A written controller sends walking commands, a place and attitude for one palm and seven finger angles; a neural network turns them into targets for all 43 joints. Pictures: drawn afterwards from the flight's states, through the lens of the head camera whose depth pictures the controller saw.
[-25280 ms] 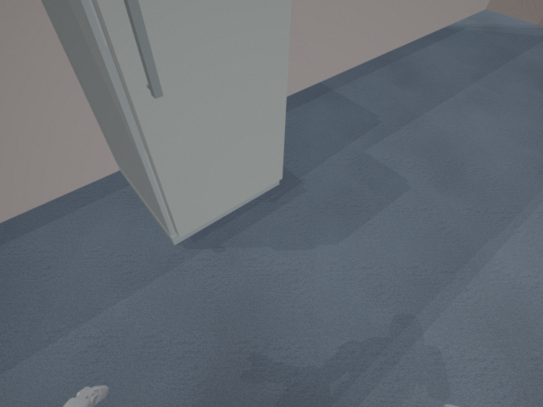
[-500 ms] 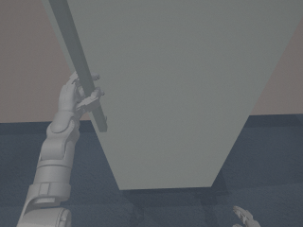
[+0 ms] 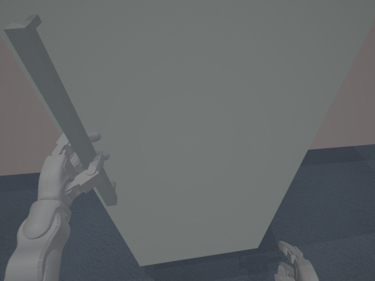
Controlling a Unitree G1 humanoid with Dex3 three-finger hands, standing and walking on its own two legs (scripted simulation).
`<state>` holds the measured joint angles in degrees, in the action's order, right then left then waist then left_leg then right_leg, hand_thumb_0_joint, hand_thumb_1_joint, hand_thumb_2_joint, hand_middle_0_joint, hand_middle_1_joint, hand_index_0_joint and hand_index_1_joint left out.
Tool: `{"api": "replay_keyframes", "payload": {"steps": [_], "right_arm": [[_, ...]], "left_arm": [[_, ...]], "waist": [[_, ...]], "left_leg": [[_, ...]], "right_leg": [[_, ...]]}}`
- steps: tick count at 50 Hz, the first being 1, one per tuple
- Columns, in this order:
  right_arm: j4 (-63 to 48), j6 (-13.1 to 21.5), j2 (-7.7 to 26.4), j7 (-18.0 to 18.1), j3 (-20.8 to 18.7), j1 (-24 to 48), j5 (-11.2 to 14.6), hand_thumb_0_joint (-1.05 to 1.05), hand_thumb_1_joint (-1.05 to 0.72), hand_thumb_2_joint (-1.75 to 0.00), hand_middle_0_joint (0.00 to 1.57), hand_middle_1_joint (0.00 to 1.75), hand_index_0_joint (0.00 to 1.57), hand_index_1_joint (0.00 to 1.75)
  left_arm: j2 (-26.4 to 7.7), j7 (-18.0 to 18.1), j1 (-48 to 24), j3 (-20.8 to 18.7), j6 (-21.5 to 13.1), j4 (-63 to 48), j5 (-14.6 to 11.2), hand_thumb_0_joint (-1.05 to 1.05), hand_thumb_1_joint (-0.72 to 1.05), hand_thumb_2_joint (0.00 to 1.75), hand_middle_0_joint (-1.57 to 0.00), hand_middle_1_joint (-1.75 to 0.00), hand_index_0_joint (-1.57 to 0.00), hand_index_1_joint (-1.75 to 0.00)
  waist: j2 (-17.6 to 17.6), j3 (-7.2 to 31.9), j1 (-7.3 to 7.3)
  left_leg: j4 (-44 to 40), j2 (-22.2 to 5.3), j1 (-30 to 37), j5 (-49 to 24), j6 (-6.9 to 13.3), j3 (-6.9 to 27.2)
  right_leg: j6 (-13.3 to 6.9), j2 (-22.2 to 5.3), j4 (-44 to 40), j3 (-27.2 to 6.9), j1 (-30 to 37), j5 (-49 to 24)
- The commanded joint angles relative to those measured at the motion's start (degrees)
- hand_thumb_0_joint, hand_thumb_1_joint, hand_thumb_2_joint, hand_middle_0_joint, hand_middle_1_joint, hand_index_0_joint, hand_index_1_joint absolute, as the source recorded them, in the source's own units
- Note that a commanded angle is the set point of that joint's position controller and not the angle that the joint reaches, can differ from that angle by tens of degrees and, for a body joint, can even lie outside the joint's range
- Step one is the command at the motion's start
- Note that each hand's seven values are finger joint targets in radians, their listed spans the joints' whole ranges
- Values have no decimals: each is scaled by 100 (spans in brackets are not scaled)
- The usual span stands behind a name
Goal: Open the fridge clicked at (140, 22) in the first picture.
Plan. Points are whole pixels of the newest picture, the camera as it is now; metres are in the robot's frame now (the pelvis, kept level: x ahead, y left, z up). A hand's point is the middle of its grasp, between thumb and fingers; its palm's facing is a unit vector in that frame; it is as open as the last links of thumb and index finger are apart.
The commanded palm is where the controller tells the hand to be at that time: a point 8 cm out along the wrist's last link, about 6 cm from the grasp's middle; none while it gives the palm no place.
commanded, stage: walk backward, drawing the door open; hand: left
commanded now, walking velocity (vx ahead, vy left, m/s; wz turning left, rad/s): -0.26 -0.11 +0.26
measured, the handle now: (84, 136) +0.33 +0.21 +0.19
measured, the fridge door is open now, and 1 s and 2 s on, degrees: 3 24 60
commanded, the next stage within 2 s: none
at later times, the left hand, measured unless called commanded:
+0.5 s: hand (99, 187) +0.25 +0.17 +0.14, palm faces +0.45 -0.82 -0.35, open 6.6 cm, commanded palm +0.20 +0.20 +0.15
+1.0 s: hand (124, 264) +0.13 +0.10 +0.14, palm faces +0.70 -0.62 -0.34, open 6.7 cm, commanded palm +0.07 +0.11 +0.15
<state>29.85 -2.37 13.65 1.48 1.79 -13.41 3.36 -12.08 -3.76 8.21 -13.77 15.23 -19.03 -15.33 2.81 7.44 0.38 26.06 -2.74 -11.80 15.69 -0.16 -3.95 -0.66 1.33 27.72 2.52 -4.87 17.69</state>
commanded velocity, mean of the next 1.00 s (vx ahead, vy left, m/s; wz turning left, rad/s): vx -0.25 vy -0.18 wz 0.52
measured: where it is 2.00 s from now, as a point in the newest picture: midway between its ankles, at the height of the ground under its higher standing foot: outside the picture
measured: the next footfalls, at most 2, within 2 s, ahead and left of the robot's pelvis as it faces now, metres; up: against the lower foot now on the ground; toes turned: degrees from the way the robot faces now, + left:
right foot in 0.26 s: +0.09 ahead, -0.06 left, +0.00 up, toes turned +0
left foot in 0.60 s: +0.07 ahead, +0.05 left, +0.00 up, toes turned +15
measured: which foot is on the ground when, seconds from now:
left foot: down 0.00-0.30, up 0.32-0.58, down 0.60-0.92, up 0.94-1.00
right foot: down 0.00-0.10, up 0.12-0.24, down 0.26-0.58, up 0.60-0.88, down 0.90-1.00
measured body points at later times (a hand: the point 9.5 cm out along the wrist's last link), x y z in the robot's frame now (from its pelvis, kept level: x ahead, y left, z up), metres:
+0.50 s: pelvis +0.03 -0.07 +0.00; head +0.08 -0.11 +0.44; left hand +0.22 +0.21 +0.16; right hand +0.24 -0.26 -0.12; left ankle -0.02 +0.07 -0.68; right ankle +0.05 -0.06 -0.74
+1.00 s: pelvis -0.01 -0.22 -0.02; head +0.06 -0.21 +0.43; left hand +0.09 +0.12 +0.16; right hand +0.23 -0.35 -0.14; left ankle -0.02 -0.05 -0.70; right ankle +0.01 -0.35 -0.74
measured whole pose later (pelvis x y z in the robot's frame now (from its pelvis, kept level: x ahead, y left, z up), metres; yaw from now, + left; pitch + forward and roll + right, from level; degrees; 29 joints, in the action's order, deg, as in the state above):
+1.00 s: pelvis -0.01 -0.22 -0.02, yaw +25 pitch +0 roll -2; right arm 39.2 6.9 10.4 4.7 -0.6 -7.6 -0.2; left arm -17.5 8.4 14.2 -16.8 -4.7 -24.4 -3.9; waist 4.3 -8.4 -1.0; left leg 53.5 -1.3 -32.2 23.9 -2.5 8.5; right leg 0.2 0.3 31.8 2.3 -11.9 19.8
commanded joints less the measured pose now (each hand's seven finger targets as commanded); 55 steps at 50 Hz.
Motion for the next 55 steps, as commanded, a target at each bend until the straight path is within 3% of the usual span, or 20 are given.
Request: {"api": "replay_keyframes", "payload": {"steps": [1,3,5,7,12,15,18,24,27,28,29,30,31,35,41,44,46,47,50,55], "right_arm": [[-699,297,697,242,-201,603,-230,0,-90,-90,20,30,20,30],[-809,247,734,171,-253,570,-280,0,-90,-90,20,30,20,30],[-882,212,687,101,-295,620,-406,0,-90,-90,20,30,20,30],[-796,296,603,59,-315,685,-514,0,-90,-90,20,30,20,30],[-1030,224,420,150,-266,711,-335,0,-90,-90,20,30,20,30],[-1235,301,230,394,-236,958,-398,0,-90,-90,20,30,20,30],[-920,374,270,333,-288,757,-303,0,-90,-90,20,30,20,30],[-780,281,125,448,-240,985,-347,0,-90,-90,20,30,20,30],[-613,357,79,449,-266,727,-332,0,-90,-90,20,30,20,30],[-548,438,148,446,-299,526,-307,0,-90,-90,20,30,20,30],[-684,561,275,438,-309,621,-404,0,-90,-90,20,30,20,30],[-891,640,246,374,-320,900,-689,0,-90,-90,20,30,20,30],[-687,579,258,295,-428,819,-584,0,-90,-90,20,30,20,30],[-379,955,297,271,-479,1048,-414,0,-90,-90,20,30,20,30],[-164,1384,427,326,-546,580,-428,0,-90,-90,20,30,20,30],[-27,1430,200,308,-485,484,-382,0,-90,-90,20,30,20,30],[-42,1297,17,345,-404,739,-351,0,-90,-90,20,30,20,30],[-25,1327,92,400,-429,971,-370,0,-90,-90,20,30,20,30],[-168,1166,25,429,-345,1096,-426,0,-90,-90,20,30,20,30],[-241,1093,133,637,-367,758,-520,0,-90,-90,20,30,20,30]], "left_arm": [[-2010,586,-2371,-645,-1395,-1620,907,0,90,90,-45,-140,-45,-140],[-951,631,-364,184,-1446,-1325,971,0,90,90,-45,-140,-45,-140],[-890,710,-381,313,-1584,-1957,983,0,90,90,-45,-140,-45,-140],[-898,853,-288,181,-1684,-2061,1058,0,90,90,-45,-140,-45,-140],[-1183,961,453,-129,-1829,-2176,1057,0,90,90,-45,-140,-45,-140],[-1429,1001,1163,-609,-1925,-1599,1080,0,90,90,-45,-140,-45,-140],[-1076,986,1097,-374,-2097,-1127,1227,0,90,90,-45,-140,-45,-140],[-1066,1150,807,-298,-2388,-1816,1363,0,90,90,-45,-140,-45,-140],[-1094,1239,880,-236,-2445,-2136,1323,0,90,90,-45,-140,-45,-140],[-1105,1239,703,-143,-2511,-2306,1249,0,90,90,-45,-140,-45,-140],[-1017,1256,668,-112,-2603,-2449,1146,0,90,90,-45,-140,-45,-140],[-1175,1315,822,-283,-2704,-2592,1377,0,90,90,-45,-140,-45,-140],[-1395,1272,686,-332,-2639,-2451,1523,0,90,90,-45,-140,-45,-140],[-1220,1215,120,-377,-2587,-2858,1427,0,90,90,-45,-140,-45,-140],[-1468,1268,-39,-661,-2641,-2610,1305,0,90,90,-45,-140,-45,-140],[-1667,1258,-290,-818,-2788,-2524,1271,0,90,90,-45,-140,-45,-140],[-2385,1281,-353,-1295,-2772,-2483,1306,0,90,90,-45,-140,-45,-140],[-2346,1321,-569,-1382,-2726,-2431,1294,0,90,90,-45,-140,-45,-140],[-1747,1204,-244,-1010,-2677,-2364,1309,0,90,90,-45,-140,-45,-140],[-1644,1195,211,-952,-2760,-2330,1190,0,90,90,-45,-140,-45,-140]], "waist": [[-80,164,95],[154,570,132],[1502,512,137],[1549,261,71],[515,560,28],[-1301,644,-225],[-2213,427,-178],[-1211,502,-65],[-749,240,128],[-159,253,391],[1691,281,384],[1642,587,-132],[837,281,-57],[879,-505,-173],[2223,495,38],[1063,645,-17],[-1275,539,-92],[-1121,585,-190],[-1157,198,-186],[-775,466,134]], "left_leg": [[824,75,1265,-4531,335,242],[553,-21,1966,-5744,482,352],[200,-616,3130,-7482,754,991],[124,-818,3112,-7426,721,1227],[661,-391,2050,-5534,297,674],[2307,558,-981,1406,100,505],[3793,643,-1667,1541,124,655],[2063,450,-727,1054,12,-261],[416,559,116,319,63,-811],[-746,252,1034,-515,263,-554],[-1666,-1365,1571,-2256,998,1523],[-930,-3050,315,-3387,1815,4049],[-1005,-3173,-150,-3344,1924,4507],[-924,-1196,-604,-416,807,1809],[-842,-587,550,-558,482,1884],[521,74,670,-1279,79,1207],[2804,772,-695,1081,-256,331],[3779,554,-1312,1564,-159,618],[3742,161,-1897,1367,-186,469],[-81,380,336,-722,-56,-214]], "right_leg": [[378,-209,-108,-12,-914,-5073],[543,129,1000,243,-1232,-4504],[452,452,1737,131,-2589,-364],[204,334,1415,-15,-2776,852],[236,80,-762,49,-903,-2243],[-47,-1645,-365,-1106,826,-6768],[1219,-1592,-180,-795,767,-7615],[537,-1342,-573,-18,212,-5356],[1275,-755,-361,641,-283,-5454],[1693,-358,998,882,-975,-5341],[1576,152,4095,429,-2216,-1453],[697,-94,6216,-1169,-2241,1474],[381,-52,6541,-1451,-2242,1489],[411,-184,3468,-535,-2307,401],[426,439,750,238,-1170,1168],[303,43,-1436,71,-556,-987],[-305,-1522,-1033,-996,-595,-3761],[-577,-2006,-675,-1032,-584,-4107],[-806,-1893,-24,-565,211,-4770],[-136,-1119,1841,470,-267,-4710]]}}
